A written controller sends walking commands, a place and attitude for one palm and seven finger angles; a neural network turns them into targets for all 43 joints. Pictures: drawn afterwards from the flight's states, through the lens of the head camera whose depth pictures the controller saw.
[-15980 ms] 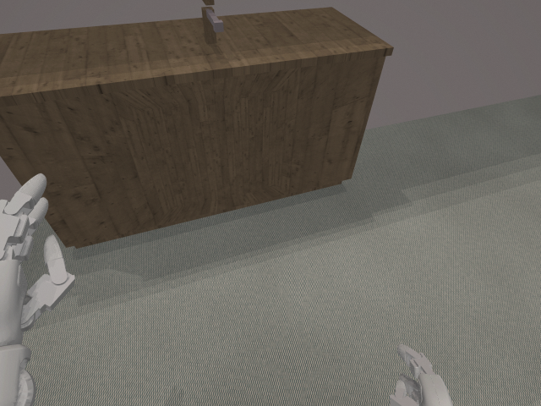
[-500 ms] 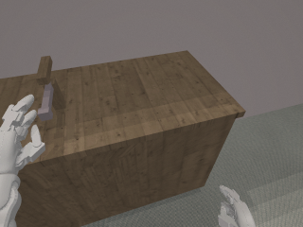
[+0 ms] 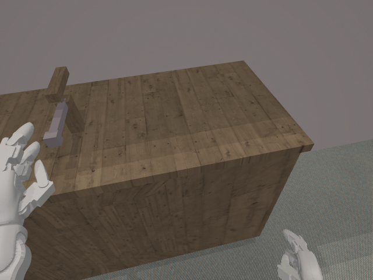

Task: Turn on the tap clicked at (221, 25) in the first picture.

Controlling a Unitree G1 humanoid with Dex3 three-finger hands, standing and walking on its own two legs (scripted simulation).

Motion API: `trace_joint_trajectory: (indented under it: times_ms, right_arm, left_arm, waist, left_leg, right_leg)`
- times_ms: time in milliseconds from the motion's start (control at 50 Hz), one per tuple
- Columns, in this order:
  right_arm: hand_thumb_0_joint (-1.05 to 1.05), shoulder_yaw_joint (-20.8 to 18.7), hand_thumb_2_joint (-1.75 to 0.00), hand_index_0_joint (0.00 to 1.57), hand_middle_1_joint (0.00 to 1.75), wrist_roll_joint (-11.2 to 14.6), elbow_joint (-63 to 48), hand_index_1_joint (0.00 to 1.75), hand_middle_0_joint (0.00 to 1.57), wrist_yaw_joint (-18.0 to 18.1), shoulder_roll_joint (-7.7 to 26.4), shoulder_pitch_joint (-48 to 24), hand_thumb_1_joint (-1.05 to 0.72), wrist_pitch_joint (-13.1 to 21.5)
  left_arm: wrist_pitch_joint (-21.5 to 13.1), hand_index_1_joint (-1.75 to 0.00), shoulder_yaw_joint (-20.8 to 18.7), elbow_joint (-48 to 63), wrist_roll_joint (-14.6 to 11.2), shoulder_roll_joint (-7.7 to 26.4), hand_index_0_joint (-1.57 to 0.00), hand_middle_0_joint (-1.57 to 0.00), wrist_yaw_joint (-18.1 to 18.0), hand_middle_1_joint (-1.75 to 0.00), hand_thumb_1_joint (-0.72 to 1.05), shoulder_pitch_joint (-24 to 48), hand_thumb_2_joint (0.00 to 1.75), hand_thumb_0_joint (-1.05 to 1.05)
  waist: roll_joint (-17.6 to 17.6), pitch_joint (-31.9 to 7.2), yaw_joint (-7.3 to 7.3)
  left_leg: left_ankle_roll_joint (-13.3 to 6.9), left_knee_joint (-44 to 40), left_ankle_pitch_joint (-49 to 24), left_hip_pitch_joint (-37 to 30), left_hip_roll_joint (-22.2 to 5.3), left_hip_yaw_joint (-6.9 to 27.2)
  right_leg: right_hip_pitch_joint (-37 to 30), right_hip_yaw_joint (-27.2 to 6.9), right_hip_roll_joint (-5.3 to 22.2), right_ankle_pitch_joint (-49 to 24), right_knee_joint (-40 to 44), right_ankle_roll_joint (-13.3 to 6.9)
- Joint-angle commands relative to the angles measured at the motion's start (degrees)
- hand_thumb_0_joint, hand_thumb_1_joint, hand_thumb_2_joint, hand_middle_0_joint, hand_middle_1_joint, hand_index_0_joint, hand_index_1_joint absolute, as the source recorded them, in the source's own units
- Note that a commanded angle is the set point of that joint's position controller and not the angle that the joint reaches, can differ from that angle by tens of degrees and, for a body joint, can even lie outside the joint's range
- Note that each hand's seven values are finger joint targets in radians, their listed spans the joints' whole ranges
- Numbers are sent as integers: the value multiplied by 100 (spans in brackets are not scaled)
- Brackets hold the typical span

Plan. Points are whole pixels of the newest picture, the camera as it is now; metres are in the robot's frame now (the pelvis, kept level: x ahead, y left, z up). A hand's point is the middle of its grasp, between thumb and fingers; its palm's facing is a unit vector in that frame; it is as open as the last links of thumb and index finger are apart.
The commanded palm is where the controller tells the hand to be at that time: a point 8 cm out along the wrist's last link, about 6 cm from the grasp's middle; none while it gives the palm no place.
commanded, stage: turn the palm inward beside the body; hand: left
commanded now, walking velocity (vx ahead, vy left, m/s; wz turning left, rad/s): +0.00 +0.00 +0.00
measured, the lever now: (53, 138) +0.35 +0.36 +0.12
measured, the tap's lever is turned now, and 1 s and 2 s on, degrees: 0 0 0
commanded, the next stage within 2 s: reach beside the lever's end, fingers flat in 1.42 s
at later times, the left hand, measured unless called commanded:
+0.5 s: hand (36, 200) +0.18 +0.27 +0.16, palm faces +0.48 -0.86 -0.17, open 7.4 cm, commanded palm +0.13 +0.30 +0.18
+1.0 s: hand (39, 213) +0.17 +0.25 +0.16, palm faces +0.51 -0.85 -0.11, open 7.4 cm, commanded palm +0.11 +0.28 +0.17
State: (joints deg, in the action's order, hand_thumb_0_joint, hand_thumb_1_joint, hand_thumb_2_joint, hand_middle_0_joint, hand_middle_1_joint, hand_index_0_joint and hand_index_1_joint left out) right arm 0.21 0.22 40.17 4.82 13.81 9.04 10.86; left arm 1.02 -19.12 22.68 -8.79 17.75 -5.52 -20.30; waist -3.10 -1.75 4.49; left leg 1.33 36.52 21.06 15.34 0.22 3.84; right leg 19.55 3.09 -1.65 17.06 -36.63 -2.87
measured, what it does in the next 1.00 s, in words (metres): stands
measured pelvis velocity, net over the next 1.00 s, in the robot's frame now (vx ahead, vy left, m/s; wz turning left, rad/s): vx -0.01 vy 0.01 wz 0.02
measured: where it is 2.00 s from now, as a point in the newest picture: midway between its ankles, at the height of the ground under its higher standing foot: outside the picture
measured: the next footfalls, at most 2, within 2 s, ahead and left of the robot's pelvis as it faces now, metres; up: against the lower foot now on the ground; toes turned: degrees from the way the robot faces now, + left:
none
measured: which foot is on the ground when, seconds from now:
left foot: down 0.00-1.00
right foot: down 0.00-1.00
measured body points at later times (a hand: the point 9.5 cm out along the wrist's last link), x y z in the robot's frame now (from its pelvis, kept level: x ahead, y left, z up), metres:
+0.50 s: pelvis -0.01 +0.02 +0.00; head -0.03 +0.00 +0.45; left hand +0.15 +0.31 +0.18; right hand +0.21 -0.17 -0.07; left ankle -0.02 +0.14 -0.72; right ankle +0.03 -0.08 -0.72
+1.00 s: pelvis -0.01 +0.01 +0.00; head -0.04 -0.01 +0.45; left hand +0.13 +0.29 +0.17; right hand +0.20 -0.19 -0.07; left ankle -0.02 +0.14 -0.72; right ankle +0.03 -0.08 -0.72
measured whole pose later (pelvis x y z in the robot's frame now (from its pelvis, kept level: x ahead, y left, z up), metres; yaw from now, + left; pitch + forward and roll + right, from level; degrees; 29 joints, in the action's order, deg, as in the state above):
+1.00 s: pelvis -0.01 +0.01 +0.00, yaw +1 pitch -3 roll +0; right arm 2.7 1.5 39.2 6.1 12.8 9.9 15.2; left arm 10.7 -14.4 31.7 -13.1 11.9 -9.8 -26.5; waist -3.6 -2.6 5.8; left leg 0.5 36.4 20.0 13.7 1.5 4.7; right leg 17.0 3.9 -0.3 16.0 -35.5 -1.9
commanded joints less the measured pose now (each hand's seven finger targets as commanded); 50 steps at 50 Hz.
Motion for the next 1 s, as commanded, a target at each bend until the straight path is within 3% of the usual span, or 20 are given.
trace_joint_trajectory:
  times_ms: [0, 100, 160, 220, 260, 300, 460, 620, 660, 840, 880, 920, 980]
  right_arm:
    - [0, -168, -90, 20, 30, -15, -984, 30, 20, 53, 579, -547, -90, 414]
    - [0, -159, -90, 20, 30, -5, -1014, 30, 20, 80, 578, -504, -90, 541]
    - [0, -154, -90, 20, 30, -11, -1005, 30, 20, 113, 579, -484, -90, 582]
    - [0, -79, -90, 20, 30, 15, -1025, 30, 20, 134, 519, -594, -90, 611]
    - [0, -69, -90, 20, 30, 17, -1019, 30, 20, 155, 538, -614, -90, 607]
    - [0, -29, -90, 20, 30, 56, -1069, 30, 20, 157, 513, -729, -90, 616]
    - [0, 33, -90, 20, 30, 48, -1083, 30, 20, 159, 477, -806, -90, 609]
    - [0, 79, -90, 20, 30, 61, -1137, 30, 20, 163, 432, -881, -90, 665]
    - [0, 61, -90, 20, 30, 52, -1112, 30, 20, 172, 461, -856, -90, 683]
    - [0, 78, -90, 20, 30, 105, -1128, 30, 20, 182, 450, -904, -90, 740]
    - [0, 76, -90, 20, 30, 90, -1113, 30, 20, 199, 453, -895, -90, 762]
    - [0, 87, -90, 20, 30, 122, -1111, 30, 20, 192, 435, -931, -90, 797]
    - [0, 77, -90, 20, 30, 118, -1094, 30, 20, 194, 445, -913, -90, 817]
  left_arm:
    - [-442, -30, -727, 1466, -61, 1041, -20, -20, -54, -30, 90, 167, 90, 0]
    - [-502, -30, -448, 1675, -92, 783, -20, -20, -62, -30, 90, 235, 90, 0]
    - [-462, -30, -378, 1619, -107, 716, -20, -20, -92, -30, 90, 218, 90, 0]
    - [-329, -30, -248, 1681, -82, 642, -20, -20, -121, -30, 90, 358, 90, 0]
    - [-218, -30, -253, 1568, -123, 629, -20, -20, -146, -30, 90, 289, 90, 0]
    - [-136, -30, -277, 1739, -97, 681, -20, -20, -189, -30, 90, 417, 90, 0]
    - [180, -30, -97, 1779, -164, 445, -20, -20, -300, -30, 90, 257, 90, 0]
    - [310, -30, 58, 2135, -139, 321, -20, -20, -421, -30, 90, 241, 90, 0]
    - [318, -30, 57, 2073, -198, 292, -20, -20, -412, -30, 90, 112, 90, 0]
    - [494, -30, 52, 2217, -313, 245, -20, -20, -467, -30, 90, 60, 90, 0]
    - [539, -30, 4, 2140, -376, 256, -20, -20, -485, -30, 90, 53, 90, 0]
    - [560, -30, 16, 2207, -395, 217, -20, -20, -484, -30, 90, 113, 90, 0]
    - [641, -30, 15, 2191, -441, 210, -20, -20, -477, -30, 90, 91, 90, 0]
  waist:
    - [237, -993, 89]
    - [126, -803, 42]
    - [282, -773, 55]
    - [-92, -620, 56]
    - [186, -508, 67]
    - [-30, -534, 93]
    - [85, -339, 98]
    - [-126, -361, 99]
    - [111, -327, 92]
    - [-1, -258, 104]
    - [275, -225, 100]
    - [64, -247, 106]
    - [106, -270, 114]
  left_leg:
    - [-302, -316, -2366, 107, 120, -291]
    - [-244, -364, -2201, 75, 115, -228]
    - [-215, -447, -1915, 147, 117, -176]
    - [-177, -556, -1583, 158, 111, -153]
    - [-177, -632, -1355, 228, 90, -91]
    - [-168, -693, -1206, 207, 88, -90]
    - [-121, -813, -961, 256, 62, -38]
    - [-98, -859, -761, 232, 83, -17]
    - [-124, -824, -769, 270, 85, -22]
    - [-188, -793, -466, 349, 130, -55]
    - [-219, -770, -399, 394, 137, -50]
    - [-210, -775, -397, 367, 146, -59]
    - [-224, -740, -482, 350, 148, -72]
  right_leg:
    - [-1109, -149, 290, -2552, 369, 273]
    - [-758, -14, 244, -1926, 388, 219]
    - [-728, 6, 251, -1528, 438, 203]
    - [-602, 12, 256, -1060, 517, 172]
    - [-597, 29, 231, -803, 587, 173]
    - [-597, 25, 220, -592, 624, 163]
    - [-583, 87, 205, -366, 680, 163]
    - [-577, 83, 214, -187, 692, 141]
    - [-589, 72, 217, -209, 735, 160]
    - [-560, 10, 255, 72, 860, 180]
    - [-568, -19, 263, 157, 921, 208]
    - [-569, -22, 273, 162, 910, 200]
    - [-633, -49, 282, 103, 953, 201]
